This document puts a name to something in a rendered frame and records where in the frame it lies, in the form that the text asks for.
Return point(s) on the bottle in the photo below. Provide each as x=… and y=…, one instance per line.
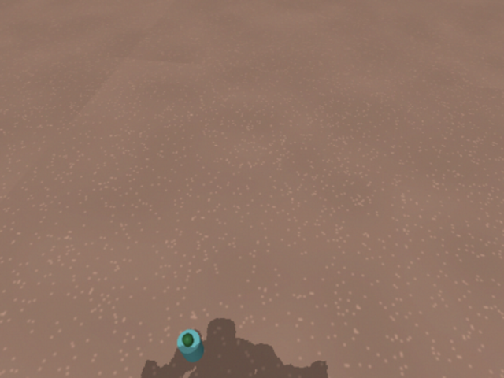
x=190, y=345

